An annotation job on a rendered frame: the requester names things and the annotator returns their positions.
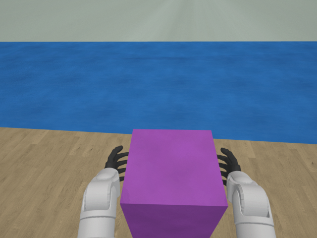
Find left robot hand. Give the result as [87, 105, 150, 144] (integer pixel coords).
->
[105, 145, 129, 181]

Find robot left forearm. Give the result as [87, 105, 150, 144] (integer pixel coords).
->
[77, 168, 120, 238]

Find robot right forearm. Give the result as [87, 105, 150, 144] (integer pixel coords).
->
[226, 171, 276, 238]

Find carton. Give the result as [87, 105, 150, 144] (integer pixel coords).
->
[120, 129, 228, 238]

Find right robot hand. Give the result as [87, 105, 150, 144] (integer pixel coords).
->
[217, 148, 241, 186]

